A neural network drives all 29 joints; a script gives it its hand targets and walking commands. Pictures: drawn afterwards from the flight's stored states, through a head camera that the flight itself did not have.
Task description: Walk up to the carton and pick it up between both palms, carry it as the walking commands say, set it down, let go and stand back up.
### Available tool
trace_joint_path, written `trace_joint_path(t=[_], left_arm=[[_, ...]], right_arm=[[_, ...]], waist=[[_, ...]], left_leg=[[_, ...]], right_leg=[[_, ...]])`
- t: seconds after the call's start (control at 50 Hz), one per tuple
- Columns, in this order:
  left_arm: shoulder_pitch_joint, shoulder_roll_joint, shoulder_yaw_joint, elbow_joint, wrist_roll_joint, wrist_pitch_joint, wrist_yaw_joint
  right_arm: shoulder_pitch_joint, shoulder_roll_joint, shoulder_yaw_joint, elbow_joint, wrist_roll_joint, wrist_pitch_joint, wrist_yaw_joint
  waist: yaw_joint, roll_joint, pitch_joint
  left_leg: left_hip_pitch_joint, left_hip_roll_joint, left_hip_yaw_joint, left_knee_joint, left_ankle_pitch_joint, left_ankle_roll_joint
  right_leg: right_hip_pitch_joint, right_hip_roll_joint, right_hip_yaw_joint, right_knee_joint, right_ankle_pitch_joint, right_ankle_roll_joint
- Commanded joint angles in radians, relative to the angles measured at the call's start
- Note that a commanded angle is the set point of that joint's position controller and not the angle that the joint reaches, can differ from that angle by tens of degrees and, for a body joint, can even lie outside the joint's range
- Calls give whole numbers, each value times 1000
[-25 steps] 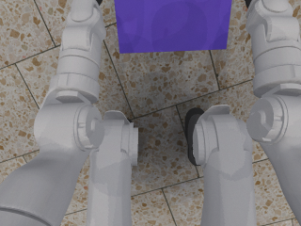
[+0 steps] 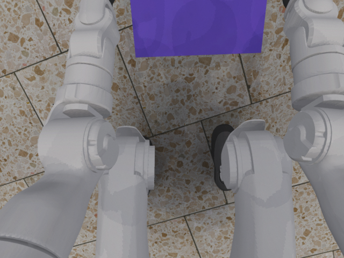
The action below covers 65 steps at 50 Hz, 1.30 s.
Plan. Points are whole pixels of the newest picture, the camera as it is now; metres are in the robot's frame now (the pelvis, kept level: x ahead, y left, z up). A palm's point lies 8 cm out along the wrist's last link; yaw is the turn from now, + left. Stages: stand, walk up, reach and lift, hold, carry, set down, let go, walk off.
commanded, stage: set down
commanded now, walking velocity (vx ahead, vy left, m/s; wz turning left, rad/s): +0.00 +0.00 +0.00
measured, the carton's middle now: out of the picture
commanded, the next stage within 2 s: none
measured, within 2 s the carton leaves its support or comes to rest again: neither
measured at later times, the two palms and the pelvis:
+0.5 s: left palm (96, 12) +0.52 +0.13 -0.19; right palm (297, 7) +0.50 -0.23 -0.20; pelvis -0.01 +0.00 +0.00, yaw +0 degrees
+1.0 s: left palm out of the picture +0.54 +0.13 -0.11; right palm out of the picture +0.52 -0.25 -0.12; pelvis -0.01 +0.00 +0.02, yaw +0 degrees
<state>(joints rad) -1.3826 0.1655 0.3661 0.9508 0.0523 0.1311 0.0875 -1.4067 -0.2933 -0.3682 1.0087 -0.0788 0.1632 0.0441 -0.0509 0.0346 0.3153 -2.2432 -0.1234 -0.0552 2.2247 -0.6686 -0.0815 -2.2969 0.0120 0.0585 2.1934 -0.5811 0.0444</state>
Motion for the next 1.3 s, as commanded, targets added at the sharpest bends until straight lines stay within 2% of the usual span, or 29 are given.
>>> trace_joint_path(t=[0.0,0.1,0.18,0.26,0.34,0.4,0.46,0.54,0.66,0.72,0.82,0.9,1.02,1.28], left_arm=[[-339,-712,-307,29,-29,18,-206],[-328,-639,-289,36,-27,4,-189],[-304,-499,-254,45,-23,-13,-159],[-258,-216,-188,56,-20,-43,-86],[-199,123,-174,55,-85,-91,28],[-261,182,-209,31,-158,-108,58],[-312,211,-249,13,-208,-113,63],[-316,243,-272,64,-242,-104,56],[-303,257,-279,126,-254,-100,39],[-320,266,-282,91,-255,-98,40],[-337,290,-279,-66,-258,-72,63],[-286,275,-250,-67,-248,-42,74],[-185,232,-186,-44,-201,-41,59],[-115,203,-124,-168,-145,7,52]], right_arm=[[-301,715,269,26,41,8,209],[-298,635,250,36,41,-10,188],[-272,489,205,67,33,-32,148],[-214,205,133,108,27,-72,60],[-176,-172,112,100,101,-145,-71],[-249,-228,142,73,167,-172,-107],[-311,-249,180,62,221,-179,-109],[-320,-262,223,118,271,-170,-100],[-297,-277,244,183,294,-167,-84],[-308,-293,241,146,297,-167,-87],[-323,-314,232,-23,310,-139,-114],[-285,-290,214,-43,293,-104,-125],[-186,-229,170,-25,226,-97,-106],[-105,-205,137,-177,170,-36,-86]], waist=[[-32,23,-860],[-30,21,-872],[-28,21,-884],[-27,16,-915],[-41,9,-1017],[-43,1,-1079],[-38,1,-1120],[-21,-9,-1072],[-10,-11,-1024],[-14,-12,-1102],[-18,-25,-1428],[-8,-47,-1398],[3,-56,-1269],[-1,-58,-1416]], left_leg=[[316,-31,118,-182,346,38],[331,-26,118,-178,344,32],[347,-18,120,-173,339,21],[386,-3,121,-174,339,4],[445,13,107,-174,385,-9],[454,24,100,-165,411,-7],[470,39,98,-162,408,-2],[437,58,102,-170,343,5],[402,74,103,-174,307,14],[442,75,106,-178,325,16],[612,62,132,-209,388,21],[585,56,147,-262,329,27],[504,47,142,-332,317,30],[601,21,160,-523,340,33]], right_leg=[[493,59,-101,-139,377,-32],[508,55,-101,-135,372,-27],[530,49,-101,-131,367,-21],[577,37,-102,-133,368,-12],[634,20,-103,-133,422,-3],[660,10,-92,-124,457,-3],[668,-3,-86,-115,458,-8],[653,-20,-78,-125,400,-13],[631,-30,-66,-141,360,-19],[669,-29,-69,-148,377,-20],[855,-11,-100,-172,448,-14],[846,-3,-115,-216,394,-8],[759,11,-112,-284,371,-8],[903,38,-121,-482,416,-5]])
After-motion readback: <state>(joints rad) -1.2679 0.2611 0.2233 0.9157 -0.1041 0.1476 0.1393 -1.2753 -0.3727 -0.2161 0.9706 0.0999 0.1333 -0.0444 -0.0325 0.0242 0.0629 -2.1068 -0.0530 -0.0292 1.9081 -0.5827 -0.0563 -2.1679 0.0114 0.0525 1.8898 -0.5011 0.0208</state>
